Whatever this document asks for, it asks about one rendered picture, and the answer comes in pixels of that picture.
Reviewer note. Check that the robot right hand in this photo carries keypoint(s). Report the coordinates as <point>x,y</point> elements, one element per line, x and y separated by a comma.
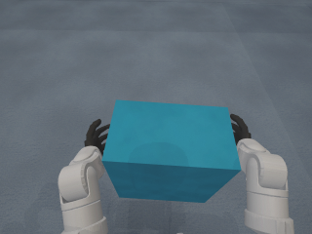
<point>241,130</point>

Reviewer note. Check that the robot left hand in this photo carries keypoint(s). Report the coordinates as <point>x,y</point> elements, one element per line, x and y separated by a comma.
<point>93,138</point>

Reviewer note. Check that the carton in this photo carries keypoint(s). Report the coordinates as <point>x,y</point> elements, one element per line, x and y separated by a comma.
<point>169,151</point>

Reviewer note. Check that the robot right forearm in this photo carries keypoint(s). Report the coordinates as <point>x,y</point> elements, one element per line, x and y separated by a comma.
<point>267,209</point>

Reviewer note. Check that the robot left forearm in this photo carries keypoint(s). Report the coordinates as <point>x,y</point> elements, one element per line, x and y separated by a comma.
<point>79,193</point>

